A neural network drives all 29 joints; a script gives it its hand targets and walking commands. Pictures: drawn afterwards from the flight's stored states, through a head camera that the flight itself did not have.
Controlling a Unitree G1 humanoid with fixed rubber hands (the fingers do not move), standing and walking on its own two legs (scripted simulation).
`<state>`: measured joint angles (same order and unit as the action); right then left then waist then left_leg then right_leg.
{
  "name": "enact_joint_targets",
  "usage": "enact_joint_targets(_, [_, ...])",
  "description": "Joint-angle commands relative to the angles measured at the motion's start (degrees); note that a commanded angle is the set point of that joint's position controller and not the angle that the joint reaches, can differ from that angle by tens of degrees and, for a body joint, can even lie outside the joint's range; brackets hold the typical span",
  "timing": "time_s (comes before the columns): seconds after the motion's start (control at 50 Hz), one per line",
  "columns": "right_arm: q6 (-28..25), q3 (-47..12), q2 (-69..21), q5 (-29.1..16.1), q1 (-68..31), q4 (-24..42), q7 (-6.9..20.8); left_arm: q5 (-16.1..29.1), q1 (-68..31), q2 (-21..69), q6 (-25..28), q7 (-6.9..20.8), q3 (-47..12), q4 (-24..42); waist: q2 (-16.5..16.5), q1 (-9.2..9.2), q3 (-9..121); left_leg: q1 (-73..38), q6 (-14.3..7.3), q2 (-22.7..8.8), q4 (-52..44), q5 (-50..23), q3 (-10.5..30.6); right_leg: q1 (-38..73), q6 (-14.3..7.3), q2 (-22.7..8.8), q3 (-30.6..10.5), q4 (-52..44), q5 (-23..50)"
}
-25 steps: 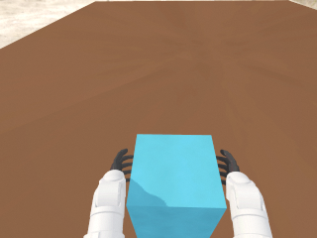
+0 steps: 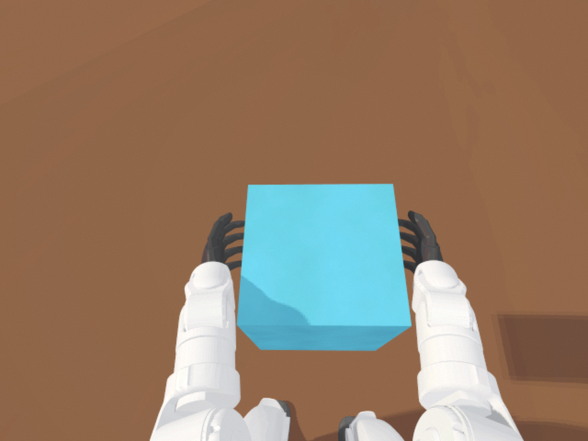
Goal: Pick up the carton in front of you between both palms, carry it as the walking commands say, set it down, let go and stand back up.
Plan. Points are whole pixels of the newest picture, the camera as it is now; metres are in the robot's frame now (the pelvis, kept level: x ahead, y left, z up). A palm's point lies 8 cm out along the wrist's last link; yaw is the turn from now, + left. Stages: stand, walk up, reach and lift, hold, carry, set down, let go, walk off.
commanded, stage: set down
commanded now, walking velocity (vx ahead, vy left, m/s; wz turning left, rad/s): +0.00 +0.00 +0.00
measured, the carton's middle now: (318, 277) +0.38 +0.02 -0.11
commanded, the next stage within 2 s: none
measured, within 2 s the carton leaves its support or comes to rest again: neither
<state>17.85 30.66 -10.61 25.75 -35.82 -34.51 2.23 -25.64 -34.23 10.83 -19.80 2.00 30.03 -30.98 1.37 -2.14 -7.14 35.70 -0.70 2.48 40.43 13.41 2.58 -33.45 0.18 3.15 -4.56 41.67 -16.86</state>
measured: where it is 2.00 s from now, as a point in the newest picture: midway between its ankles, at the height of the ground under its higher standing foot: outside the picture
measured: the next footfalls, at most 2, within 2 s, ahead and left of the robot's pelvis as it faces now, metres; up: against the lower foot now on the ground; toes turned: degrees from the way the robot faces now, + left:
none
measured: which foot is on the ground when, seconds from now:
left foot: down 0.00-1.00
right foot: down 0.00-1.00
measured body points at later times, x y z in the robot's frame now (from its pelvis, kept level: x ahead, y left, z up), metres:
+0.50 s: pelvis -0.01 -0.01 -0.12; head +0.22 +0.01 +0.27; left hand +0.41 +0.19 -0.20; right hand +0.44 -0.11 -0.20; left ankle +0.07 +0.11 -0.71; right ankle +0.04 -0.12 -0.71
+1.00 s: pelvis -0.05 +0.00 -0.25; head +0.26 +0.02 +0.08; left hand +0.44 +0.22 -0.36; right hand +0.48 -0.08 -0.36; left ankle +0.07 +0.11 -0.71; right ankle +0.04 -0.12 -0.71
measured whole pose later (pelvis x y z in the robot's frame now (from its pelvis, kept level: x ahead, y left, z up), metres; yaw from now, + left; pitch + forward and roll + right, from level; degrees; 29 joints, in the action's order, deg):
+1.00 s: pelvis -0.05 +0.00 -0.25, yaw -2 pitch +46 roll -2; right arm 13.8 23.4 -0.4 10.9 -64.5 -44.8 -7.0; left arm -11.5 -60.3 -3.2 -15.6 -0.9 29.6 -39.4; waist 3.9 -6.1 4.8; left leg 118.3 2.2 5.1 99.4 27.2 4.1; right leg -115.6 2.5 9.4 -3.1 100.7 -31.3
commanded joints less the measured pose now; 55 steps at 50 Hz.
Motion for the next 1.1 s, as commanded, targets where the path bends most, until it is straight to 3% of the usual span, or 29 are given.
enact_joint_targets(0.0, [-7.62, -25.11, -40.49, -9.16, -24.11, -4.22, 7.53, 9.00, -24.98, 39.69, 8.04, 7.70, -25.65, -3.92, -1.08, 0.31, 33.95, -13.15, 0.70, 3.44, 3.53, -15.41, 1.10, -5.39, -0.52, 4.75, 1.36, 0.29, 10.47])
enact_joint_targets(0.12, [-11.88, -40.13, -47.33, -16.18, -27.33, 1.16, 6.42, 15.32, -28.39, 45.23, 12.51, 8.75, -38.98, 0.89, -0.62, -1.36, 61.70, -8.47, 1.51, 4.11, 15.42, -27.96, 0.72, -13.44, 1.52, 5.70, 1.31, 11.24, 19.94])
enact_joint_targets(0.2, [-10.22, -43.54, -48.59, -18.26, -27.46, 2.07, 5.81, 16.63, -27.49, 45.25, 10.80, 9.73, -40.66, 1.63, -0.37, -2.67, 65.84, 1.09, 1.94, 4.34, 19.51, -23.24, -0.29, -18.31, 2.10, 5.93, 1.04, 15.71, 17.86])
enact_joint_targets(0.28, [-7.31, -41.79, -49.20, -17.56, -28.87, 0.04, 6.36, 16.38, -29.30, 44.34, 7.89, 11.43, -38.47, -0.40, 0.66, -3.00, 61.57, 11.64, 1.74, 4.62, 21.94, -14.11, -1.28, -25.20, 2.15, 6.00, 1.54, 18.57, 10.54])
enact_joint_targets(0.36, [-5.50, -38.45, -48.68, -16.63, -31.76, -2.86, 6.58, 15.90, -31.84, 43.23, 5.94, 12.26, -35.43, -3.49, 1.01, -3.41, 59.03, 18.40, 1.62, 4.83, 24.86, -9.92, -1.72, -32.25, 2.02, 6.40, 2.14, 21.77, 5.76])
enact_joint_targets(0.52, [-6.33, -34.39, -45.61, -16.33, -38.60, -7.05, 4.57, 16.07, -37.98, 40.51, 6.15, 11.17, -31.31, -7.49, 1.09, -4.38, 62.64, 27.41, 2.31, 5.29, 32.69, -9.14, -2.55, -42.91, 2.20, 7.55, 3.48, 30.32, 3.25])
enact_joint_targets(0.74, [-6.52, -34.43, -42.67, -18.60, -50.98, -8.04, 1.31, 19.02, -49.15, 37.38, 5.76, 9.34, -30.38, -8.27, 1.41, -6.15, 70.25, 35.64, 3.55, 5.76, 43.00, -5.62, -4.17, -51.37, 2.00, 9.28, 5.68, 42.04, -1.68])
enact_joint_targets(1.08, [-4.76, -30.16, -37.15, -19.74, -65.79, -13.94, 0.10, 20.25, -63.76, 30.63, 4.17, 10.16, -25.58, -11.18, 2.10, -8.42, 68.73, 47.49, 4.04, 4.85, 55.83, -2.33, -6.10, -62.65, 1.58, 9.82, 7.67, 55.71, -6.14])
